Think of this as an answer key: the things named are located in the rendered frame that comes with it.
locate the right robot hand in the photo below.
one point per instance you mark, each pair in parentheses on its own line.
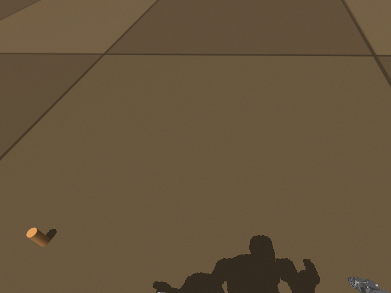
(365,286)

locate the can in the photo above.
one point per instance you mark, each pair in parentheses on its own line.
(38,237)

